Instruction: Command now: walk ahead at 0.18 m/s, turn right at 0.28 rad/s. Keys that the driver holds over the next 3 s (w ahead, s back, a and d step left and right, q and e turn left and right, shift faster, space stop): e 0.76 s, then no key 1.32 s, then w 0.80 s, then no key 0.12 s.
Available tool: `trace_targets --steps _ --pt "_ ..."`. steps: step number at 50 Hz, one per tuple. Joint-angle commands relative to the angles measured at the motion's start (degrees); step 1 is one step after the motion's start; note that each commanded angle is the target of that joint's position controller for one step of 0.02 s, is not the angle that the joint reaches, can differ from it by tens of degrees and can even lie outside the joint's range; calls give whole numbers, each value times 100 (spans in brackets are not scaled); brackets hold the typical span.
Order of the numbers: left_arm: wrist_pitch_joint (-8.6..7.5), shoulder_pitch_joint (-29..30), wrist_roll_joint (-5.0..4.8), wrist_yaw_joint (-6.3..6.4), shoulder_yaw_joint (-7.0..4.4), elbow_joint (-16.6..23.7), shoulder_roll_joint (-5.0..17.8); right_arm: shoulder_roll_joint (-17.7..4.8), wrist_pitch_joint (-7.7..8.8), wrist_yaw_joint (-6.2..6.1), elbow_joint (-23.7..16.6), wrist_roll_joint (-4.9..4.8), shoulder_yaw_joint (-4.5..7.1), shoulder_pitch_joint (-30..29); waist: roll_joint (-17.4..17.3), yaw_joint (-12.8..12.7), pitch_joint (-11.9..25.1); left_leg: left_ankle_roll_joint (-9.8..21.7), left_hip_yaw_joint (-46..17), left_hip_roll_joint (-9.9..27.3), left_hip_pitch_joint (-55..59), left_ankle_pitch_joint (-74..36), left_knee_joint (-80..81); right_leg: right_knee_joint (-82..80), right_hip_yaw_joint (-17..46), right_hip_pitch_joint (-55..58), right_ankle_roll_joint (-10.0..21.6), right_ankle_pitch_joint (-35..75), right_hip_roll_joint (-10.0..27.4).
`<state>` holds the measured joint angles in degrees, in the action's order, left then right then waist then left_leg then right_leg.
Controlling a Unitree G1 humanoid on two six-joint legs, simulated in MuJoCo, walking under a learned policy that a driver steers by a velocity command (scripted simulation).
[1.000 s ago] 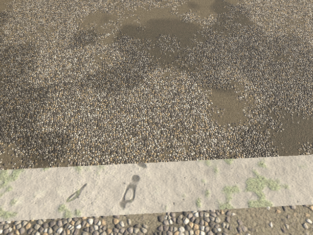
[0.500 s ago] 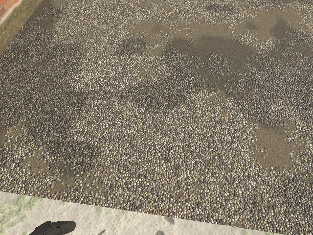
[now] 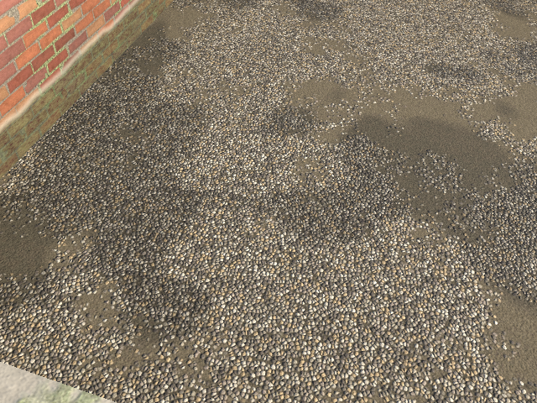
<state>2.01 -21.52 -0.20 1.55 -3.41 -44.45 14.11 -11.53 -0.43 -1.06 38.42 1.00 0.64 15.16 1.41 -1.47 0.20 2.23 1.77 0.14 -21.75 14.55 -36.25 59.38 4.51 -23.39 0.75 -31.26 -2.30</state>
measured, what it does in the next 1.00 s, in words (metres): steps on the spot, turning right: right foot, then left foot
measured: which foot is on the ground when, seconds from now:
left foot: down 0.00-0.28, up 0.30-0.80, down 0.82-1.00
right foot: up 0.00-0.26, down 0.28-0.82, up 0.84-1.00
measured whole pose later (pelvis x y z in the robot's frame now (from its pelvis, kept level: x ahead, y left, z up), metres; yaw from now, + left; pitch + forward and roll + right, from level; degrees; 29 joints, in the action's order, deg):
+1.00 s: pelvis -0.01 +0.06 +0.01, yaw -31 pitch +0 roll -1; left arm 5.4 -14.3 -2.5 3.3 -5.1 -38.1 19.8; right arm -12.0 -1.0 0.2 38.8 1.4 1.1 9.8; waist 3.0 -0.7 -1.9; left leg 0.8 -3.0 0.0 -14.6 13.7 -28.7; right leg 68.4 13.1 -28.8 -4.8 -27.4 -8.4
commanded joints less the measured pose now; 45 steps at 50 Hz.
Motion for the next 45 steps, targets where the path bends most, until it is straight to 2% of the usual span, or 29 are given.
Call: trace_targets --steps 1,3,4,7,9,11,12,13,14,15,16,17,18,19,20,21,23,26,28,30,33,34,38,40,41,42,43,44,45 --pt "23 266 14 1 -115 554 409 -741 53 -142 -274 24 195 178 -887 123 249 903 -1308 1590 1059 -3182 1609 795 41 -893 -35 319 192" --pt "112 299 21 -34 -139 545 368 -748 84 -158 -216 62 204 175 -721 50 311 898 -898 1568 938 -4001 1452 789 -53 -644 -97 562 149" --pt "157 333 1 -58 -117 581 316 -802 91 -160 -195 36 218 155 -733 15 358 864 -745 1528 972 -3976 1395 600 -100 -627 -119 623 137" --pt "269 773 35 -141 -34 803 229 -871 22 -149 -178 13 260 132 -861 85 387 802 -395 1418 942 -3137 1244 -294 -412 -386 -106 781 180" --pt "323 1023 -11 -187 -16 967 272 -931 -35 -144 -236 19 297 12 -1075 143 356 787 -322 1409 725 -2379 1199 -800 -641 -79 -65 693 129" --pt "321 1167 -48 -230 -4 1112 319 -1018 -113 -161 -295 10 353 -68 -1131 204 388 694 -395 1471 634 -1552 1088 -1358 -789 199 28 700 121" --pt "309 1071 -77 -240 -1 1137 356 -992 -178 -153 -329 -51 363 -237 -1030 141 399 576 -410 1444 586 -1253 868 -1965 -797 425 102 820 128" --pt "257 873 -53 -244 33 1095 262 -1048 -230 -160 -350 -102 397 -359 -792 -8 451 362 -252 1325 328 -716 552 -2785 -882 954 170 1477 42" --pt "174 734 50 -210 3 1101 468 -965 -270 -157 -331 -97 413 -218 91 -30 403 -8 95 955 -299 254 -372 -3655 124 1488 293 1857 484" --pt "118 658 26 -179 -181 1259 1356 -583 -320 -166 -722 -136 296 -327 1908 9 222 -447 695 -94 -1818 2187 -1848 -4017 2474 1878 908 4013 2113" --pt "126 78 -62 -155 -318 1114 1590 -931 -392 -226 -780 -12 328 -741 1526 -515 409 -437 -153 -140 -2167 2517 -2524 -4089 2919 1798 1659 4644 2374" --pt "80 378 320 -149 -138 1147 1337 -1014 -262 -264 -728 -365 425 -1014 1228 -139 19 -456 -852 -87 -2296 2336 -3460 -3998 2979 1262 2035 4003 2177" --pt "57 759 262 -129 -92 1245 1165 -1207 -264 -313 -560 -324 486 -766 737 91 -27 -479 -813 -45 -2421 1849 -3915 -3885 2448 1240 1808 3736 1951" --pt "93 1114 150 -96 -29 1412 1022 -1316 -306 -362 -346 -173 547 -541 477 194 106 -512 -822 -31 -2329 1438 -4077 -3797 2096 1197 1549 3607 1702" --pt "155 1371 64 -71 27 1500 916 -1312 -358 -380 -312 -93 551 -455 346 313 162 -547 -817 -11 -2108 1135 -4061 -3720 1809 1049 1352 3682 1475" --pt "207 1417 57 -55 69 1549 866 -1201 -385 -380 -322 -74 527 -475 306 345 215 -586 -783 -75 -1878 924 -4120 -3712 1702 903 1262 3723 1302" --pt "223 1253 73 -1 92 1509 873 -1037 -377 -316 -376 -95 470 -570 283 279 359 -641 -763 -175 -1769 606 -4046 -3714 1674 1090 1269 3778 1158" --pt "271 956 0 76 44 1425 990 -915 -330 -285 -481 -106 383 -808 358 118 484 -696 -845 -170 -1851 401 -3244 -3550 1786 1687 1197 3911 1043" --pt "305 805 -86 141 -6 1376 1086 -889 -281 -246 -549 -112 354 -967 462 17 539 -695 -892 -142 -1757 274 -2528 -3500 2004 1912 1091 3428 968" --pt "316 709 -51 161 -48 1357 1125 -831 -211 -168 -516 -147 354 -1053 596 -43 577 -692 -952 -154 -1538 430 -2027 -3628 2370 1898 1108 2481 987" --pt "312 793 -43 145 -116 1411 1170 -894 -86 -69 -481 -172 368 -1189 784 -115 304 -599 -987 -157 -1177 738 -1308 -3825 2764 1466 1170 1364 931" --pt "303 852 -72 143 -112 1442 1072 -817 -26 -32 -437 -192 348 -1153 871 -96 349 -551 -900 -208 -830 798 -1181 -3836 2724 1222 1161 1368 830" --pt "353 957 -153 118 -189 1525 1094 -861 149 128 -320 -179 358 -957 1078 -56 465 -353 -820 -264 -54 779 -293 -3812 3085 1063 1007 1663 701" --pt "331 1125 -234 138 -178 1544 1016 -813 218 180 -170 -96 346 -572 980 200 581 -146 -709 -119 774 -125 856 -3616 2986 821 736 1351 558" --pt "299 934 -216 142 -134 1501 845 -894 222 185 -162 25 339 -500 576 173 658 11 -1001 359 1344 -737 1255 -3264 2687 470 446 713 294" --pt "279 658 -184 152 -107 1517 669 -1358 191 197 -266 207 403 -592 -1040 -41 542 610 -2332 1527 1582 -1816 1646 -1864 1656 -275 67 -241 -668" --pt "215 606 -162 183 -270 1507 1083 -1566 171 232 -288 293 470 -660 -2016 -75 264 1275 -3313 2245 877 -1979 2047 -565 1167 -616 -181 -867 -850" --pt "178 560 -155 180 -401 1303 1462 -1322 149 214 -428 191 412 -972 -1419 -131 49 1353 -3038 2113 726 -1583 1952 460 1123 -799 -333 -493 -617" --pt "204 501 -219 197 -411 1086 1400 -1071 105 176 -483 96 336 -1135 -969 -183 -101 1111 -2501 1715 660 -1115 1893 846 1050 -881 -412 -191 -602"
